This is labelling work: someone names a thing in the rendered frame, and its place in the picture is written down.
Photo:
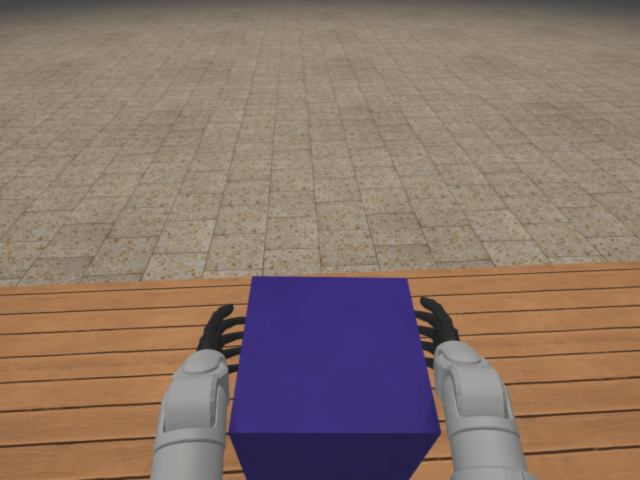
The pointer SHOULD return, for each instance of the robot left forearm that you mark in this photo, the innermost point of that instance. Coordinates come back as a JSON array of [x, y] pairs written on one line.
[[191, 430]]

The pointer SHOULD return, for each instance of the robot left hand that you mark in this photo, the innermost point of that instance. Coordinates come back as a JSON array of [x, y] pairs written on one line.
[[213, 338]]

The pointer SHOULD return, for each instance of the robot right forearm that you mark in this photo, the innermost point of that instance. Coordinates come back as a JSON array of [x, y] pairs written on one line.
[[480, 422]]

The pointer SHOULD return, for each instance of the robot right hand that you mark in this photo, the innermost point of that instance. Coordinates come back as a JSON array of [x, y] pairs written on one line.
[[441, 322]]

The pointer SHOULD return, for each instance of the carton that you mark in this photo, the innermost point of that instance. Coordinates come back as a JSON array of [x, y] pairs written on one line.
[[332, 382]]

